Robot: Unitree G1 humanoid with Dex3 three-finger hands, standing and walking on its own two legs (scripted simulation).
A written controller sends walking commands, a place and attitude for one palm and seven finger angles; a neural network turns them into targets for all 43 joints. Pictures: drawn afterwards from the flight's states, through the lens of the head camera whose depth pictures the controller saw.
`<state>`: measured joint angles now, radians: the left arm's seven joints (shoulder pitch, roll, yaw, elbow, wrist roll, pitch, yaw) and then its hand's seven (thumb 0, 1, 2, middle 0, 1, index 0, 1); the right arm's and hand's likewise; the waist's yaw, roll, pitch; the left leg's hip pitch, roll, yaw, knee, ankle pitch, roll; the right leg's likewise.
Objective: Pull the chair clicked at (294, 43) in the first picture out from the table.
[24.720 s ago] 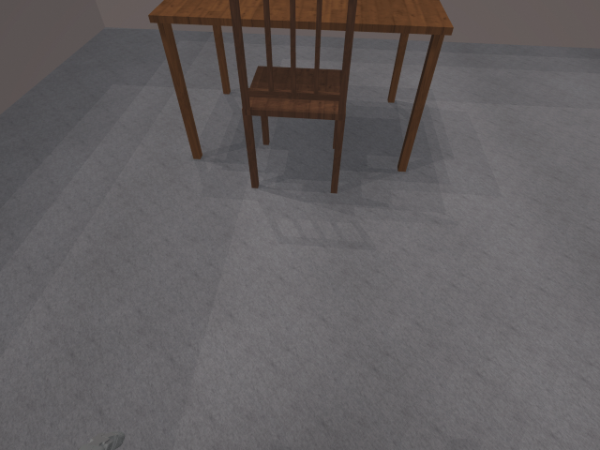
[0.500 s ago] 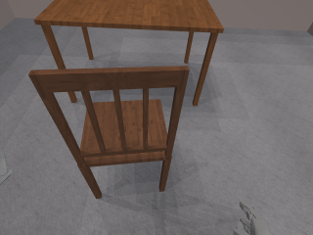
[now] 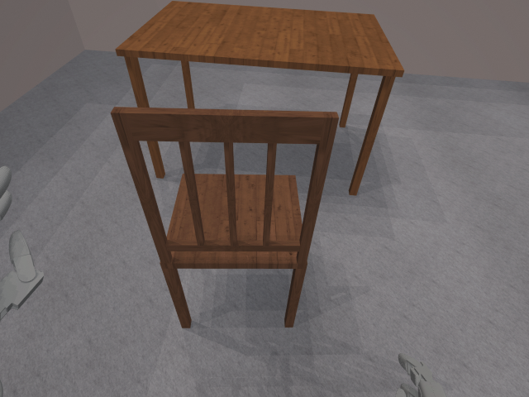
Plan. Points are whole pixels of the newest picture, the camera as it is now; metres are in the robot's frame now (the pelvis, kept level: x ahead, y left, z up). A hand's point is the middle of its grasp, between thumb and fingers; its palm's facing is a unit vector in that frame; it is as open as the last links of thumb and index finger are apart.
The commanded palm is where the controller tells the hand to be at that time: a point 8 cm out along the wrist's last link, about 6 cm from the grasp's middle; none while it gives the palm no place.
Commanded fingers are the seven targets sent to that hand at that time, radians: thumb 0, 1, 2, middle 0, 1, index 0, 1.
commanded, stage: stop stepping back and stand still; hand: left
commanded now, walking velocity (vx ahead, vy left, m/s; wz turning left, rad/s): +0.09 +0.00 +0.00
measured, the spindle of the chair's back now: (231, 199) +0.56 +0.11 -0.07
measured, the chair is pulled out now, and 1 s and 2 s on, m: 0.62 0.62 0.62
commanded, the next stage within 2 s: let the arm hang, fingers relaxed in 0.22 s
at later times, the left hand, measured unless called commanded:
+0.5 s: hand (126, 388) +0.16 +0.23 -0.09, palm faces +0.11 -0.94 -0.32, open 7.4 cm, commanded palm none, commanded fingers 0.00 0.90 0.90 -0.20 -0.30 -0.20 -0.30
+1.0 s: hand out of the picture -0.04 +0.17 -0.16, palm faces +0.04 -0.98 -0.22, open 7.3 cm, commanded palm none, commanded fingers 0.00 0.90 0.90 -0.20 -0.30 -0.20 -0.30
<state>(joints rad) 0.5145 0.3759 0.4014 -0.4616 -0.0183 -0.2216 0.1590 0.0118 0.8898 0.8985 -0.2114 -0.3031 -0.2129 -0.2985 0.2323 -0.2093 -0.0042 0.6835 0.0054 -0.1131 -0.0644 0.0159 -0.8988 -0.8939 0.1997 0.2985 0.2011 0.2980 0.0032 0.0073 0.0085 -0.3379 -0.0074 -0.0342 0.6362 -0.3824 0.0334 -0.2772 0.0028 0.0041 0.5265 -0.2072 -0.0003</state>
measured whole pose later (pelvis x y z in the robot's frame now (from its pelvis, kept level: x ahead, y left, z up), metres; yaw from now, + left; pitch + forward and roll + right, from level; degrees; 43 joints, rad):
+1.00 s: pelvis +0.03 +0.00 +0.01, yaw +1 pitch -1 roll -1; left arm 0.40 0.16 -0.02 1.08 0.01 0.02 0.04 0.00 0.92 0.90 -0.20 -0.30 -0.20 -0.30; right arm 0.34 -0.14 0.00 1.07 0.00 0.00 -0.03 0.01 -0.91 -0.89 0.19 0.30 0.20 0.30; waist 0.00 0.03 0.06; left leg -0.29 0.00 -0.02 0.47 -0.16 0.01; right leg -0.16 0.00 -0.03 0.46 -0.28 0.00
